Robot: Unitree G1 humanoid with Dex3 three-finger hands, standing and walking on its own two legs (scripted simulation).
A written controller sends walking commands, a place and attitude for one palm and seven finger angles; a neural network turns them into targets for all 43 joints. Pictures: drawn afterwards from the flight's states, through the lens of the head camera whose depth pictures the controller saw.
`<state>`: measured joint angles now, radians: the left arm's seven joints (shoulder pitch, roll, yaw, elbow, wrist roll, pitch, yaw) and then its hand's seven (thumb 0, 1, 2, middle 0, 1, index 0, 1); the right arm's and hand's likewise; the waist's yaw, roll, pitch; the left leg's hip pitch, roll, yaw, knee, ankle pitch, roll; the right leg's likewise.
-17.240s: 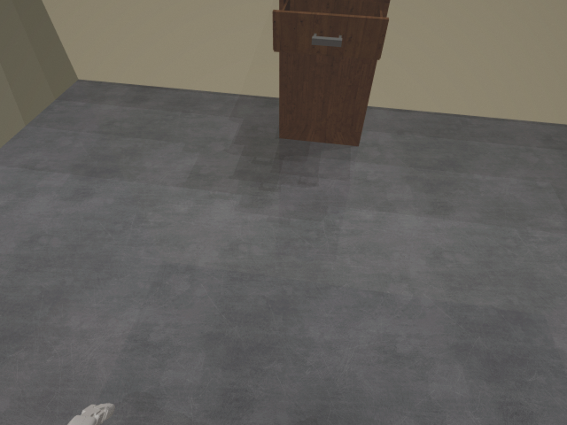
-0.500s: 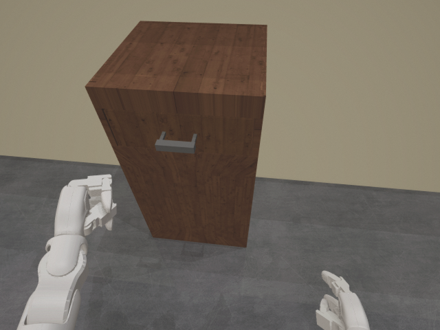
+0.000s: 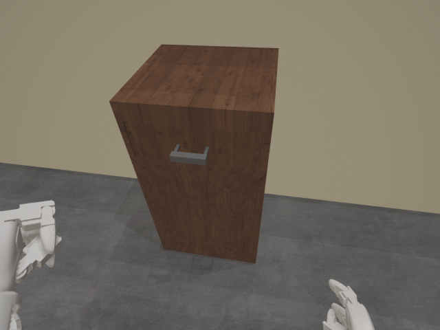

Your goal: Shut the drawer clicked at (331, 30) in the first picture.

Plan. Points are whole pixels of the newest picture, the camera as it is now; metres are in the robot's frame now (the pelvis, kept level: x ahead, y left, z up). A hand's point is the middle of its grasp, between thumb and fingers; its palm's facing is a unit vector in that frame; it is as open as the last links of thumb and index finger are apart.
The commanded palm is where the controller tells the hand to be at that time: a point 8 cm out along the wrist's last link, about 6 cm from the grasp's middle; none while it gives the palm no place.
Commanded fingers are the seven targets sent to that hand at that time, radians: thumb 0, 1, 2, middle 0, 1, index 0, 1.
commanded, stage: draw the hand back to the body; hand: left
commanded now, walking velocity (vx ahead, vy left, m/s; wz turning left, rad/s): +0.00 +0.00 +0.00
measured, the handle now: (190, 153) +0.61 +0.19 -0.06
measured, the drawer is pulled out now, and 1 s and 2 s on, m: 0.00 0.00 0.00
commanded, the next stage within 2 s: step back with the hand held close in 0.08 s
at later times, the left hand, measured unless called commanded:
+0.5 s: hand (53, 254) +0.16 +0.25 +0.15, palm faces +0.32 -0.81 -0.50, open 3.2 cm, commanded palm +0.10 +0.29 +0.17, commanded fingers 0.00 0.90 0.90 -1.40 -1.60 -1.40 -1.60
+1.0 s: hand (21, 300) +0.10 +0.25 +0.16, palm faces +0.37 -0.79 -0.49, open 3.2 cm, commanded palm +0.03 +0.29 +0.17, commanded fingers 0.00 0.90 0.90 -1.40 -1.60 -1.40 -1.60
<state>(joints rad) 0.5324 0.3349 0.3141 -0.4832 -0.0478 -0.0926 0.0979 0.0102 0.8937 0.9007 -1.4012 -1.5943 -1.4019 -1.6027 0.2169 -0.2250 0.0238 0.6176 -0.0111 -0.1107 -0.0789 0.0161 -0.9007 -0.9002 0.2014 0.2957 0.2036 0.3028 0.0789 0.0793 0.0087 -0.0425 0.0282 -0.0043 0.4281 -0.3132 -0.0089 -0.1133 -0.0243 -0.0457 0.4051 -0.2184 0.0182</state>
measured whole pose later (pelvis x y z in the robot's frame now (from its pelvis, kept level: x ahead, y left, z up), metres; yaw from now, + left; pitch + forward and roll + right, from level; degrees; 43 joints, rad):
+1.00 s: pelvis -0.09 +0.01 -0.01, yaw +1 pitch +1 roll -1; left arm 0.60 0.38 0.37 -0.54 0.00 -0.27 0.15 0.01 0.89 0.90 -1.40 -1.59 -1.40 -1.60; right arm 0.22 -0.22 -0.02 0.57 0.00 -0.05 -0.09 0.02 -0.90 -0.90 0.20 0.30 0.21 0.30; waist -0.01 0.01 0.02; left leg -0.35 0.00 -0.01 0.55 -0.21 0.01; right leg -0.38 -0.03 -0.01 0.46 -0.13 0.03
